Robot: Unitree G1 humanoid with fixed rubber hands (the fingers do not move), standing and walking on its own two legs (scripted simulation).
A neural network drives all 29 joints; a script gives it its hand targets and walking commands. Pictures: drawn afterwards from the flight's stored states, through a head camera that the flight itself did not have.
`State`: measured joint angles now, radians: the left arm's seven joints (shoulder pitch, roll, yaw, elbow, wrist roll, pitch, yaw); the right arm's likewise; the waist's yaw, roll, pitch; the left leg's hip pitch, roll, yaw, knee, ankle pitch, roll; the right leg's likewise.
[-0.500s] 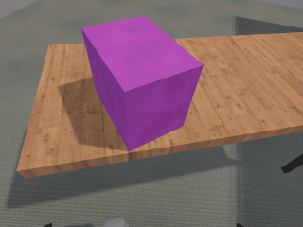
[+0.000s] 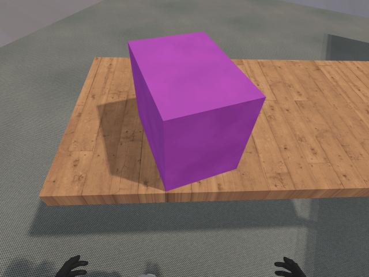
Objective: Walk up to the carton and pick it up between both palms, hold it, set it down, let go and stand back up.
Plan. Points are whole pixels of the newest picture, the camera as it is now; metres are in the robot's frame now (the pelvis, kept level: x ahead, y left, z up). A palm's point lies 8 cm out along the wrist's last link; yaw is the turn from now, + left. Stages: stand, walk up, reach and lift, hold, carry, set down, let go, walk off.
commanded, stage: walk up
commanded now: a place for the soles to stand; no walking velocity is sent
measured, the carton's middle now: (185, 109) +0.47 +0.01 +0.12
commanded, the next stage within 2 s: none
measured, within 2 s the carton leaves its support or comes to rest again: neither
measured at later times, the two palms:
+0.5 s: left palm out of the picture +0.05 +0.27 -0.11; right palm out of the picture +0.14 -0.27 -0.08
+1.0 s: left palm out of the picture +0.02 +0.26 -0.10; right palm (302, 271) +0.17 -0.27 -0.09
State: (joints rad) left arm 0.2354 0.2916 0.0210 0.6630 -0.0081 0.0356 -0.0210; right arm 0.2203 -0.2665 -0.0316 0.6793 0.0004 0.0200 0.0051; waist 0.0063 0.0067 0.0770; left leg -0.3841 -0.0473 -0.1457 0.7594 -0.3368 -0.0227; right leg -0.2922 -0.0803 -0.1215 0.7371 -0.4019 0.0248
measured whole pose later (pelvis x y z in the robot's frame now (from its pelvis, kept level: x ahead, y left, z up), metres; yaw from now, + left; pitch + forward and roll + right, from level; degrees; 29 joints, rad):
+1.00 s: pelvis -0.01 -0.03 +0.00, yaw +11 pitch -3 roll -1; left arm 0.31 0.31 0.01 0.68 -0.01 0.03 -0.01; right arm 0.23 -0.29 -0.04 0.66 -0.01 0.02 0.01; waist 0.02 0.02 0.08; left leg -0.38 -0.07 -0.21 0.72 -0.28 -0.04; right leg -0.23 -0.08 -0.23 0.71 -0.42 -0.02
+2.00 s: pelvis +0.01 -0.04 +0.00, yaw +13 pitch -3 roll -1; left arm 0.34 0.30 0.01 0.69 -0.01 0.04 -0.01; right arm 0.22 -0.28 -0.03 0.68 -0.01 0.02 0.00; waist 0.04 0.02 0.07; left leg -0.37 -0.06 -0.21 0.71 -0.29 -0.05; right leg -0.19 -0.06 -0.23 0.69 -0.44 -0.03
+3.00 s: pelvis +0.00 -0.05 +0.03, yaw +3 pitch -3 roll +0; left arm 0.31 0.19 0.03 0.25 -0.03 0.30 0.13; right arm 0.16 -0.25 -0.01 0.63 0.06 -0.04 0.14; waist 0.08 -0.01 -0.01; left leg -0.18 0.06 -0.04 0.37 -0.14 -0.07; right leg -0.10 0.03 -0.08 0.41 -0.26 -0.06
